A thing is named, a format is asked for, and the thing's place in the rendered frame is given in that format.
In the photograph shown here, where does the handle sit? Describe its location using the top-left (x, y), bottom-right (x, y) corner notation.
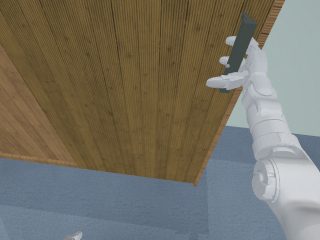
top-left (219, 12), bottom-right (258, 94)

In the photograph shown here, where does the right robot forearm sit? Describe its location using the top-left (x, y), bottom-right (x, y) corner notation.
top-left (241, 75), bottom-right (320, 174)

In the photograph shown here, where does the robot right upper arm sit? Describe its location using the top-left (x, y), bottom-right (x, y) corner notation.
top-left (251, 156), bottom-right (320, 240)

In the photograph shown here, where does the wardrobe door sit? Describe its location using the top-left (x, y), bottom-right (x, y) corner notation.
top-left (0, 44), bottom-right (75, 163)
top-left (0, 0), bottom-right (275, 184)

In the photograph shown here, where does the right robot hand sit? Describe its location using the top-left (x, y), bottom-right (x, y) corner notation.
top-left (206, 36), bottom-right (268, 90)

